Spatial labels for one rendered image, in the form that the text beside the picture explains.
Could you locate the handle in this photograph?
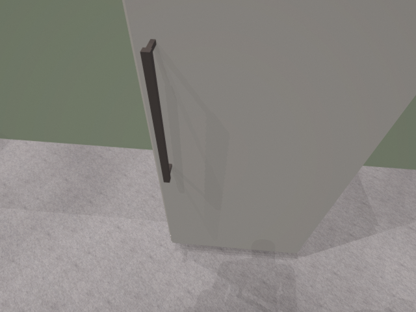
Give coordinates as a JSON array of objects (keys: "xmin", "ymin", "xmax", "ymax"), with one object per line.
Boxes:
[{"xmin": 140, "ymin": 39, "xmax": 172, "ymax": 183}]

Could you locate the fridge door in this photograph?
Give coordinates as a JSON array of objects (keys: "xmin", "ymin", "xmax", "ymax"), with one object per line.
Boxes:
[{"xmin": 125, "ymin": 0, "xmax": 416, "ymax": 254}]

